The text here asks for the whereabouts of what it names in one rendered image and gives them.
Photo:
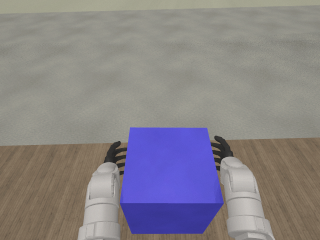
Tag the carton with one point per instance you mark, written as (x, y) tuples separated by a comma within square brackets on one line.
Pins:
[(170, 182)]

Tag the robot left hand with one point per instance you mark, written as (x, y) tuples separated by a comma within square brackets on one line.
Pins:
[(112, 152)]

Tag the robot left forearm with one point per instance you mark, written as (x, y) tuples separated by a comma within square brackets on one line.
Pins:
[(102, 205)]

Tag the robot right forearm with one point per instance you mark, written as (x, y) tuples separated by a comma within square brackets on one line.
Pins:
[(246, 219)]

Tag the robot right hand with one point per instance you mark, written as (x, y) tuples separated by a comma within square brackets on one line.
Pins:
[(224, 152)]

